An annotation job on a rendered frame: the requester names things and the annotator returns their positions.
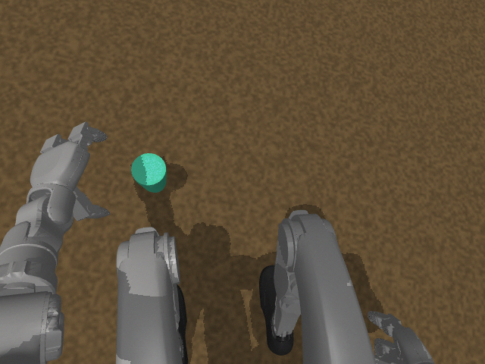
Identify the left robot arm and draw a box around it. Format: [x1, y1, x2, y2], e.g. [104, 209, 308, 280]
[0, 184, 76, 364]

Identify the right robot foot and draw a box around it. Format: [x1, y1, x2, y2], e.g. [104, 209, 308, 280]
[259, 265, 293, 356]

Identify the left robot hand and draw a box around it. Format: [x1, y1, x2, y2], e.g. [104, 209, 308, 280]
[30, 122, 110, 221]

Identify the right robot hand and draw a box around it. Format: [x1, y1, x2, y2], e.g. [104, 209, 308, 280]
[368, 311, 435, 364]

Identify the cup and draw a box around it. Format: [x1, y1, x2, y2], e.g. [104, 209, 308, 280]
[131, 153, 167, 193]

